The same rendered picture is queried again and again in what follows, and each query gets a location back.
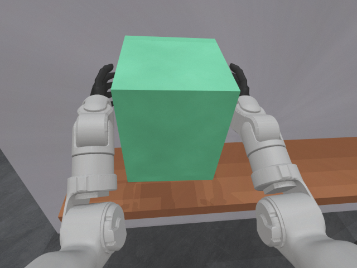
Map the left robot hand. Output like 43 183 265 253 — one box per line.
90 64 115 106

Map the carton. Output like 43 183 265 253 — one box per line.
111 36 240 182

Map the robot right forearm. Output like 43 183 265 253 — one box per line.
230 95 326 231

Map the table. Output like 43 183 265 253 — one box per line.
58 137 357 245

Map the right robot hand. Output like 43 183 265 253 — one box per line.
229 63 250 97

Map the robot left forearm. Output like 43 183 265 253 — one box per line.
60 94 117 246

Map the robot left upper arm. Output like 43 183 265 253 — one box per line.
25 202 127 268

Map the robot right upper arm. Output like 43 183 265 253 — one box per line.
255 192 357 268

